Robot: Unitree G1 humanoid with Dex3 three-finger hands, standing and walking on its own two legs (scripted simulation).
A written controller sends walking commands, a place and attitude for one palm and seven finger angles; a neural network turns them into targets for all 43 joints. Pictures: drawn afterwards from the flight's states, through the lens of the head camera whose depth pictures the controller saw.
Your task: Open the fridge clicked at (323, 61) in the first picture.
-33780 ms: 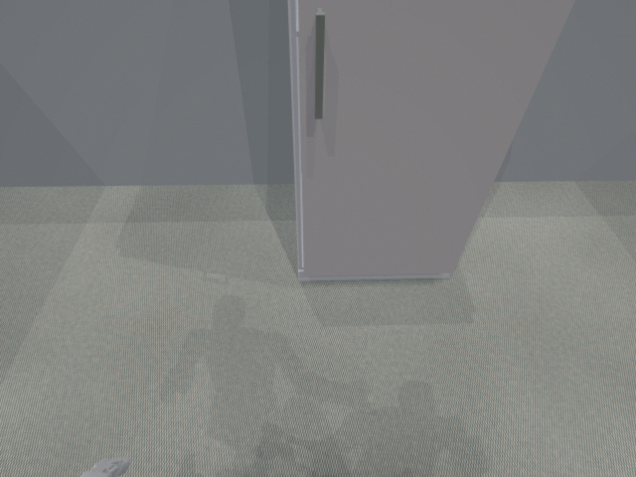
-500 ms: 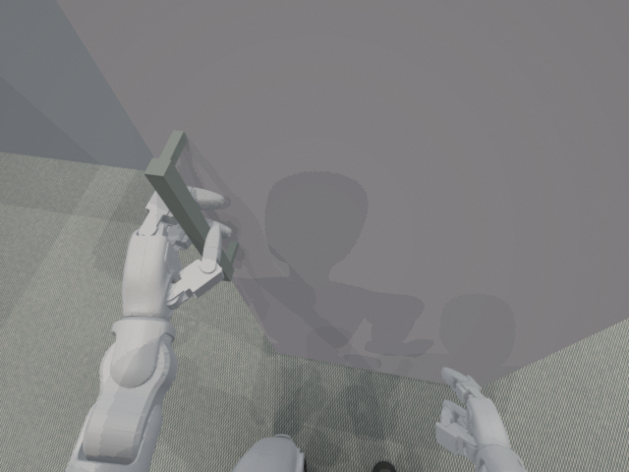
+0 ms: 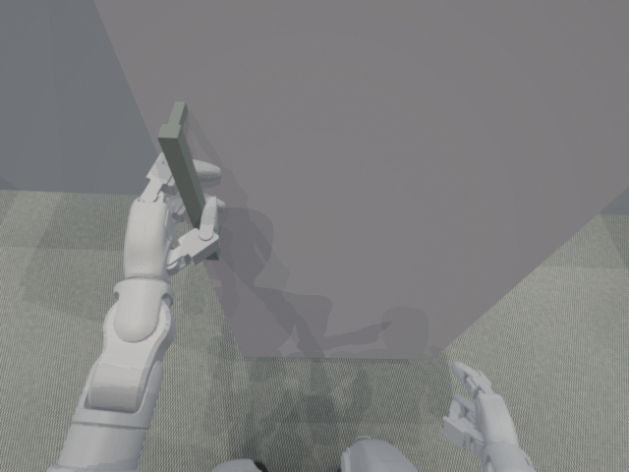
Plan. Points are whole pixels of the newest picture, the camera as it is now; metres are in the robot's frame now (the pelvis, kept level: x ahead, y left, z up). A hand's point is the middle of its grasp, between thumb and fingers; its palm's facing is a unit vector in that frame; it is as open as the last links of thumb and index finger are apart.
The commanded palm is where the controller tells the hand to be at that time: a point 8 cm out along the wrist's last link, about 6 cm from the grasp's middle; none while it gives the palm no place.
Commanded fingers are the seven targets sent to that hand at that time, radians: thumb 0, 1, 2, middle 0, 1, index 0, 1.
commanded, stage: walk backward, drawing the door open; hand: left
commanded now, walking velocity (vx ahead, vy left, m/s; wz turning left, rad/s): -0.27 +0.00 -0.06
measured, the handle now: (198, 193) +0.40 +0.15 +0.11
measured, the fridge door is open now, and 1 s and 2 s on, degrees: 1 1 19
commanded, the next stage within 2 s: none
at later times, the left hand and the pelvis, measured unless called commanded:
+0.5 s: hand (206, 240) +0.34 +0.13 +0.11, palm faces -0.04 -0.99 -0.13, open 6.3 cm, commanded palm +0.30 +0.18 +0.11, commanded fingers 0.00 0.90 0.90 -0.45 -1.40 -0.45 -1.40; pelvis -0.02 +0.04 +0.00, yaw -5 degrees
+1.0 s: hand (203, 242) +0.33 +0.13 +0.11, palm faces -0.10 -0.99 -0.12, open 6.4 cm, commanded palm +0.30 +0.19 +0.11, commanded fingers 0.00 0.90 0.90 -0.45 -1.40 -0.45 -1.40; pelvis -0.01 +0.06 +0.00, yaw -4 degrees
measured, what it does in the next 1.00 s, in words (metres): steps on the spot: right foot, then left foot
